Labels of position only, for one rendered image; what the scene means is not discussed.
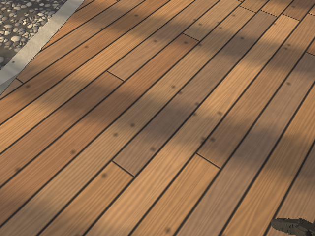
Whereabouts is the robot right hand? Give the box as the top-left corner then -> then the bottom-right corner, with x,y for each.
271,217 -> 315,236

